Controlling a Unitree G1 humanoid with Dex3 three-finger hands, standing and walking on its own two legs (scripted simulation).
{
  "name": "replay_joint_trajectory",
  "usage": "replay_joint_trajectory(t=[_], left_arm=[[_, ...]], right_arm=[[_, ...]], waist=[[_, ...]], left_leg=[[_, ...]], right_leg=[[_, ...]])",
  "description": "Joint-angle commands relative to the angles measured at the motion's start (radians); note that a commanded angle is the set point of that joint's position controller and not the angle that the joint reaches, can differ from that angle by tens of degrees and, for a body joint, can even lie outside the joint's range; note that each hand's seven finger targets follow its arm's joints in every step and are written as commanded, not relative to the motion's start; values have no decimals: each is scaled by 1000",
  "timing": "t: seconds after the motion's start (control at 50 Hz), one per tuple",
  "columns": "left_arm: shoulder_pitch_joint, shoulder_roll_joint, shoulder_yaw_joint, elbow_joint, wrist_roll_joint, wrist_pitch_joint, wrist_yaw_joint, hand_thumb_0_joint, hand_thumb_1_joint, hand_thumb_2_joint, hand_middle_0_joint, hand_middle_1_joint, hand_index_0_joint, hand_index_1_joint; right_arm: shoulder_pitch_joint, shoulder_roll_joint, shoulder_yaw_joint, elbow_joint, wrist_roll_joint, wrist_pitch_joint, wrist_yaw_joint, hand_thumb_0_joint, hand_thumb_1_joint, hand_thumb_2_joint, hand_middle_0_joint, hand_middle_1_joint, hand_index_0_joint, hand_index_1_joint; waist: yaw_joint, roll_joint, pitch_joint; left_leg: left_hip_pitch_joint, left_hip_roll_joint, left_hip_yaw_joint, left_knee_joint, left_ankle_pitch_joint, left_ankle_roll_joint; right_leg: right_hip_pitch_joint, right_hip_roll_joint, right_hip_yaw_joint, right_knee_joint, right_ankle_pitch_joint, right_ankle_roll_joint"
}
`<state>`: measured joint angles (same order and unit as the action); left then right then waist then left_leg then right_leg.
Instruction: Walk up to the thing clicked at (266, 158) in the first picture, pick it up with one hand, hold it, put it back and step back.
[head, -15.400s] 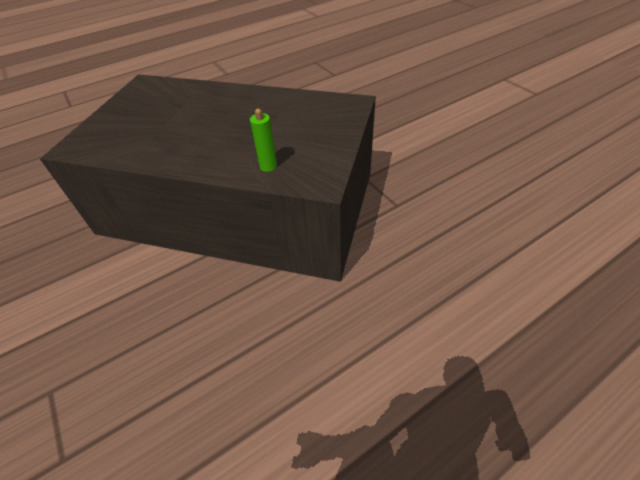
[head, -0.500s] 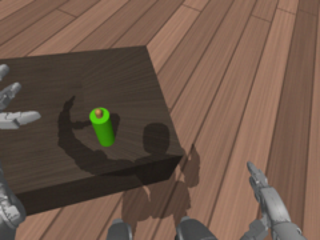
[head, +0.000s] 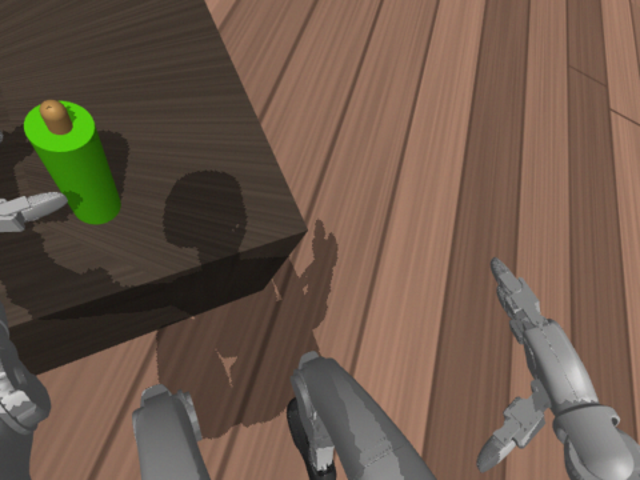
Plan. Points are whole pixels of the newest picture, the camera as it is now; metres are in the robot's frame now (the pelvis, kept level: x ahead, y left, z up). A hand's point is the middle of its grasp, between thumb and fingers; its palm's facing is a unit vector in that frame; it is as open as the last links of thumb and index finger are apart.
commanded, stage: close in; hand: left
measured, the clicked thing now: (78, 165) +0.54 +0.17 -0.07
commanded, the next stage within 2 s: close in 0.68 s
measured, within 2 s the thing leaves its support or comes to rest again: leaves its support in 1.94 s
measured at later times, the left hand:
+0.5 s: hand (60, 174) +0.54 +0.20 -0.09, palm faces +0.11 -0.99 +0.02, open 16.5 cm
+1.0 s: hand (87, 168) +0.55 +0.17 -0.09, palm faces +0.11 -0.99 -0.02, open 16.7 cm
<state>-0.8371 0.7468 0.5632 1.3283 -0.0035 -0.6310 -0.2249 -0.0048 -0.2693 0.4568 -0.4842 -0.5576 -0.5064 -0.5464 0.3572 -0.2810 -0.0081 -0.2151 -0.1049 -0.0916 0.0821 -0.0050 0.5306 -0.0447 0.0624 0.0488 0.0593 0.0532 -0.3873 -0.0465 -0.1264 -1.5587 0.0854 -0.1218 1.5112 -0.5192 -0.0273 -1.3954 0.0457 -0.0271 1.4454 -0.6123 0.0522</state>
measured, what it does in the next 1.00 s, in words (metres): stands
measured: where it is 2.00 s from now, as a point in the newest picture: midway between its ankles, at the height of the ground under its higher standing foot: (254, 473)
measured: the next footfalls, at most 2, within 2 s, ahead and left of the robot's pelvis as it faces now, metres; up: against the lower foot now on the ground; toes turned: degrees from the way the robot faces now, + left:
none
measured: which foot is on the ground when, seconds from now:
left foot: down 0.00-1.00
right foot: down 0.00-1.00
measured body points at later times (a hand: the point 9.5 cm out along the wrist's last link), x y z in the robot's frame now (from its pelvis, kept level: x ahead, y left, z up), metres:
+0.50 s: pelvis +0.01 +0.00 -0.03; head +0.21 +0.10 +0.36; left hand +0.53 +0.25 -0.09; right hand +0.19 -0.24 +0.09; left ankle +0.07 +0.13 -0.56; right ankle +0.03 -0.16 -0.56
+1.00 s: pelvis +0.00 +0.00 -0.03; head +0.20 +0.10 +0.36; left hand +0.53 +0.22 -0.08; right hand +0.19 -0.25 +0.10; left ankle +0.07 +0.13 -0.56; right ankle +0.03 -0.16 -0.56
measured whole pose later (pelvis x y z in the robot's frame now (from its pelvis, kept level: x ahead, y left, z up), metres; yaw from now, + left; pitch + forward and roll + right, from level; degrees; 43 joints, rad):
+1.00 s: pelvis +0.00 +0.00 -0.03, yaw +0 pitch +33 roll -8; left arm -0.84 0.63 0.45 1.21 0.10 -0.57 0.02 -0.01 -0.61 0.09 -0.28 -0.20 -0.29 -0.20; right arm 0.42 -0.32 -0.10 -0.48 -0.09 0.00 0.15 0.00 0.51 -0.05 0.06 0.05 0.06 0.05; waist -0.46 -0.04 -0.16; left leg -1.67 0.08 -0.14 1.64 -0.57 -0.04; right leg -1.50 0.05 -0.03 1.58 -0.67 0.06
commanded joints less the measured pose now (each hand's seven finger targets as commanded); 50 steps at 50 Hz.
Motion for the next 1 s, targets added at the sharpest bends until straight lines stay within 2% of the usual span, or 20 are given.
replay_joint_trajectory(t=[0.0,0.1,0.16,0.2,0.24,0.28,0.34,0.42,0.44,0.5,0.52,0.58,0.62,0.68,0.7,0.74,0.78,0.86,0.9,0.98], left_arm=[[-311,248,30,-157,-4,-88,23,0,-280,361,-436,-480,-463,-457],[-398,296,66,-290,0,-111,59,0,-237,350,-399,-438,-420,-418],[-425,314,37,-370,41,-90,87,0,-267,340,-381,-411,-394,-400],[-423,281,0,-378,52,-58,92,0,-269,281,-343,-354,-355,-341],[-417,241,-39,-402,63,-21,94,0,-314,208,-284,-269,-293,-258],[-384,194,-67,-394,59,16,90,0,-396,130,-228,-197,-236,-187],[-348,183,-59,-419,41,46,100,0,-520,43,-119,-97,-126,-88],[-260,46,-80,-306,10,57,122,0,-611,10,-93,-78,-102,-68],[-249,20,-73,-302,1,50,131,0,-611,11,-91,-76,-103,-64],[-279,60,-47,-326,18,12,170,0,-611,22,-83,-84,-100,-69],[-283,27,-61,-294,23,-1,177,0,-611,28,-81,-89,-99,-74],[-297,41,-55,-305,36,-38,193,0,-611,36,-90,-96,-107,-83],[-298,14,-73,-281,38,-46,193,0,-611,45,-97,-100,-113,-90],[-378,75,-72,-374,58,-54,199,0,-611,54,-107,-102,-118,-97],[-378,53,-83,-367,64,-50,203,0,-611,54,-104,-97,-117,-90],[-412,83,-81,-411,76,-48,215,0,-611,44,-99,-88,-109,-83],[-401,23,-113,-368,81,-33,219,0,-611,30,-127,-55,-122,-64],[-406,4,-147,-349,104,-16,233,0,-611,128,-378,-265,-380,-265],[-408,40,-129,-336,106,-15,241,0,-611,120,-429,-299,-436,-294],[-388,66,-93,-301,81,-11,251,0,-611,144,-468,-348,-483,-336]], right_arm=[[75,-222,-169,-298,11,-58,-19,0,550,-43,49,50,49,50],[133,-239,-205,-390,15,-46,-6,0,536,-48,49,50,49,50],[143,-247,-233,-433,9,-30,1,0,528,-52,49,50,49,50],[167,-251,-240,-420,8,-15,0,0,525,-52,49,50,49,50],[168,-243,-234,-419,10,-1,4,0,518,-54,49,50,49,50],[165,-241,-239,-413,15,11,4,0,516,-54,49,50,49,50],[168,-227,-235,-380,21,20,9,0,524,-52,50,51,50,51],[124,-205,-220,-382,32,12,18,0,534,-49,50,51,49,51],[130,-199,-203,-389,32,10,21,0,541,-47,50,50,49,50],[142,-199,-197,-415,36,2,29,0,548,-45,50,50,49,50],[139,-203,-204,-451,36,-1,31,0,548,-46,50,50,49,50],[152,-222,-236,-461,34,-3,28,0,538,-49,50,51,49,51],[165,-226,-239,-475,31,-1,29,0,535,-50,50,51,49,51],[182,-235,-251,-489,30,10,31,0,524,-53,49,50,49,50],[192,-231,-258,-477,27,16,34,0,526,-52,50,50,49,50],[191,-237,-280,-443,24,24,34,0,520,-54,49,50,49,50],[169,-234,-283,-416,20,31,36,0,521,-56,49,50,49,50],[114,-218,-248,-419,14,40,40,0,518,-50,49,50,49,50],[102,-212,-224,-430,14,43,40,0,519,-48,49,50,49,50],[93,-223,-229,-443,19,48,33,0,529,-44,49,50,49,50]], waist=[[-12,364,-592],[-22,470,-707],[-18,571,-771],[-17,623,-750],[-15,669,-734],[-11,659,-660],[-2,637,-586],[-27,473,-477],[-27,436,-473],[-28,390,-518],[-45,365,-537],[-43,348,-579],[-55,364,-614],[-40,460,-708],[-53,486,-699],[-42,531,-700],[-46,555,-649],[-48,546,-591],[-36,524,-582],[-52,451,-585]], left_leg=[[545,-18,0,-80,230,44],[572,-19,-7,-31,239,34],[604,-21,14,-6,238,29],[638,-21,17,-15,233,21],[685,-18,18,-17,305,14],[686,-13,17,-28,300,11],[648,-10,21,-34,282,14],[520,-14,19,-28,222,34],[510,-15,14,-37,225,34],[494,-21,8,-24,262,40],[500,-21,0,-29,270,40],[505,-26,4,-20,298,45],[532,-27,7,-20,312,47],[631,-25,7,-22,350,31],[647,-24,9,-23,354,28],[658,-25,16,-19,335,22],[675,-21,10,-41,322,13],[632,-18,18,-45,294,16],[595,-21,21,-53,251,21],[533,-24,24,-44,222,36]], right_leg=[[43,26,-37,-84,249,-76],[12,25,-38,-14,249,-79],[34,21,-7,-9,258,-76],[17,20,-2,-19,245,-79],[-3,19,-10,-18,279,-82],[-31,23,-22,-24,266,-86],[-27,24,-23,-36,256,-82],[-11,28,-35,-53,258,-73],[-9,30,-47,-50,261,-73],[5,32,-59,-24,297,-73],[3,34,-65,-18,303,-75],[35,34,-59,-11,341,-71],[40,31,-54,-17,359,-68],[42,27,-48,-4,362,-74],[32,26,-48,-7,356,-74],[23,24,-39,-6,335,-76],[-15,22,-46,-9,302,-80],[-15,21,-43,-29,290,-79],[3,19,-37,-38,274,-77],[59,20,-23,-62,284,-64]])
